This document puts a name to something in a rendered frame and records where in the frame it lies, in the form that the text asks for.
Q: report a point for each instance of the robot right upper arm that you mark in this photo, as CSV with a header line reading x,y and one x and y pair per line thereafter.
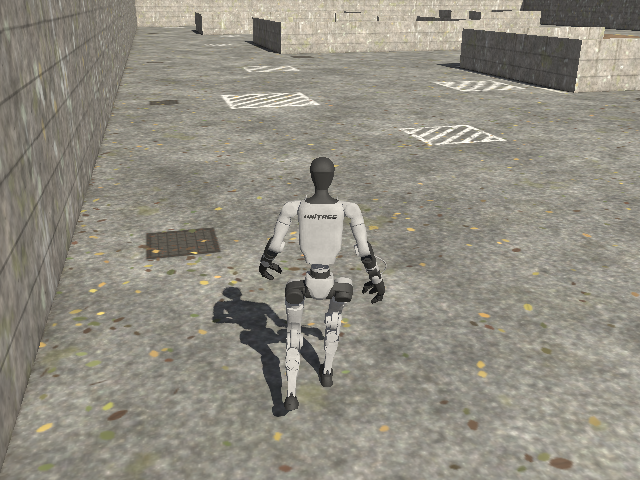
x,y
352,211

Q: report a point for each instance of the left robot forearm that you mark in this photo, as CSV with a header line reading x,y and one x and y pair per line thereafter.
x,y
268,256

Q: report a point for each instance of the robot right hand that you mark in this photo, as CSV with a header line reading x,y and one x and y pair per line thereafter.
x,y
380,288

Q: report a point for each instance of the left robot foot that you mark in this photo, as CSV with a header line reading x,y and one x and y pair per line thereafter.
x,y
291,403

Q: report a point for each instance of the robot left hand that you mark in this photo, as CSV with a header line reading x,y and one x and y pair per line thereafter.
x,y
265,274

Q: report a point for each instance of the robot left upper arm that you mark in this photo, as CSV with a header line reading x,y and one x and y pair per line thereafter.
x,y
290,209

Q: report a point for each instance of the robot head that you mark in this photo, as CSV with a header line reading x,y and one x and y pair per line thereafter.
x,y
322,173

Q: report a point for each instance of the right robot forearm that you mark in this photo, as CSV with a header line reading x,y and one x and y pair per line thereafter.
x,y
371,266

